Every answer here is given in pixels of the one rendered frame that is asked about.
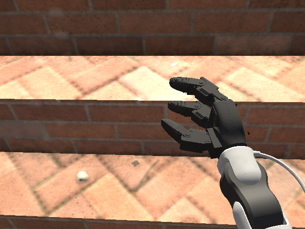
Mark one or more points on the right robot forearm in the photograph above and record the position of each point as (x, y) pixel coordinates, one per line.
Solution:
(244, 183)

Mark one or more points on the robot right hand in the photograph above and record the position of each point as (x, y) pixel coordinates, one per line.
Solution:
(223, 124)

